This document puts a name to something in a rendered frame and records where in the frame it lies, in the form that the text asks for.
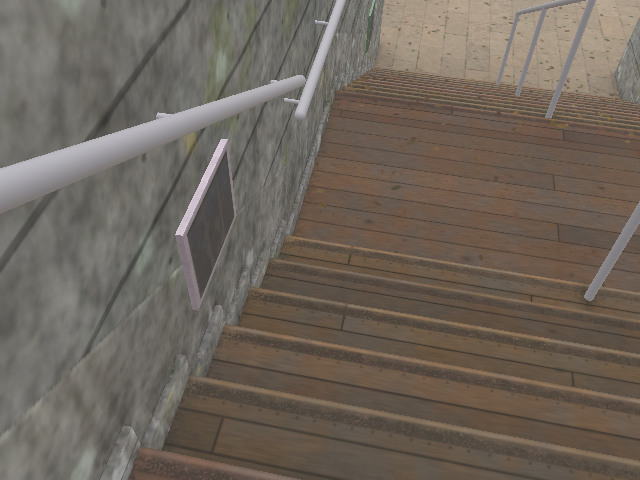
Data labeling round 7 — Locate stairs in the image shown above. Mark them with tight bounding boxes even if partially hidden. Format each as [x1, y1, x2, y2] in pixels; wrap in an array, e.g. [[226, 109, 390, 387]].
[[128, 235, 640, 480], [342, 67, 640, 130]]

